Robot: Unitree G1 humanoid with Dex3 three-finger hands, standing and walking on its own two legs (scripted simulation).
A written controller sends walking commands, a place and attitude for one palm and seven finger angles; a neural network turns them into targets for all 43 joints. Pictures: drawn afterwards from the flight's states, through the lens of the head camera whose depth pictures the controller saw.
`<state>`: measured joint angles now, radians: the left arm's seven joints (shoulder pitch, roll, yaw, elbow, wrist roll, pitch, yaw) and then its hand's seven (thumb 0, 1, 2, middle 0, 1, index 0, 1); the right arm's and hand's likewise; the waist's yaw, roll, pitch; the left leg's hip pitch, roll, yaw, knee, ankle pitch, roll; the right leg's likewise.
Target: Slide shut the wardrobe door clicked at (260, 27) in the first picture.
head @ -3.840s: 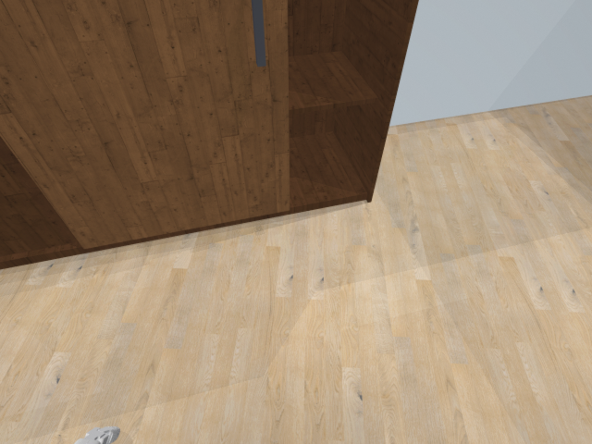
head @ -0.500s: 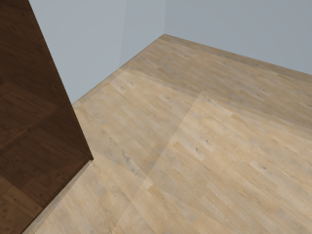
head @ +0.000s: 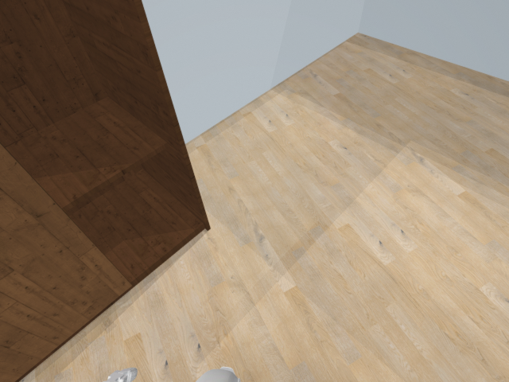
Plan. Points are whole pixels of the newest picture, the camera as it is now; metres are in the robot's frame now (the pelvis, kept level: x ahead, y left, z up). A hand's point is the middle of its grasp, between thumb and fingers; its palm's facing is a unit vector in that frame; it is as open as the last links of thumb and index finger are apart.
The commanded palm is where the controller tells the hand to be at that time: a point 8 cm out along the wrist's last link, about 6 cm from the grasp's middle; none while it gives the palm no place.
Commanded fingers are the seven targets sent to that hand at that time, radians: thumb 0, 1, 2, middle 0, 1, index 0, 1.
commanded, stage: turn to face it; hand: left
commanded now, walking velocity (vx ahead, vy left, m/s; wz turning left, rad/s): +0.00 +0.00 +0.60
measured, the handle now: out of the picture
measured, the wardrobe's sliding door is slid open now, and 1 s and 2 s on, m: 0.39 0.39 0.39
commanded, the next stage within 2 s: take the last steps up to it in 1.12 s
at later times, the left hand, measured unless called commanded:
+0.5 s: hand out of the picture -0.04 +0.27 -0.17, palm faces +0.35 -0.90 -0.26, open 7.4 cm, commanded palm none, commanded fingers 0.00 0.90 0.90 -0.20 -0.30 -0.20 -0.30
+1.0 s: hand out of the picture -0.01 +0.22 -0.14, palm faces +0.56 -0.78 -0.27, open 7.4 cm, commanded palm none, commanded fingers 0.00 0.90 0.90 -0.20 -0.30 -0.20 -0.30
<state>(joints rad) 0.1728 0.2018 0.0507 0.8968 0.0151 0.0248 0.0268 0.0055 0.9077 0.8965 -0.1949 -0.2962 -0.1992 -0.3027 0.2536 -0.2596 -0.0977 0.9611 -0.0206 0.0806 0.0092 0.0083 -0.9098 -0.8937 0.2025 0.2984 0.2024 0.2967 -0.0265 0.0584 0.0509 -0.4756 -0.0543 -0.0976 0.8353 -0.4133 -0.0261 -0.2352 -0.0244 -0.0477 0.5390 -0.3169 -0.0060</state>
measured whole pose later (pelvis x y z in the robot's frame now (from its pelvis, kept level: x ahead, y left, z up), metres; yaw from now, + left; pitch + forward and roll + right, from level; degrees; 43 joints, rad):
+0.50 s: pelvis -0.01 +0.04 +0.00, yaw +18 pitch +0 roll -1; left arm 0.22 0.29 0.08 0.92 0.02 0.07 0.01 0.01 0.91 0.90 -0.19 -0.30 -0.20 -0.30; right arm 0.13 -0.23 -0.05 0.87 -0.02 0.02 0.01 0.00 -0.91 -0.89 0.20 0.30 0.20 0.30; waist 0.03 -0.04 0.10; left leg -0.26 0.00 0.02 0.54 -0.28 0.04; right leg -0.49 -0.11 -0.04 1.12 -0.43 0.09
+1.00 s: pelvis +0.02 +0.01 +0.01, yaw +36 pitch -1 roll +1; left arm 0.20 0.18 0.02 0.85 0.03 0.02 0.02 0.00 0.90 0.90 -0.20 -0.30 -0.20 -0.30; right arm 0.21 -0.26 -0.09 0.95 -0.02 0.08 0.03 0.01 -0.91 -0.89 0.20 0.30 0.20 0.30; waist -0.02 0.03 0.07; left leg -0.46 0.01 -0.01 1.08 -0.42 -0.05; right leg -0.20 -0.08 -0.14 0.50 -0.28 -0.01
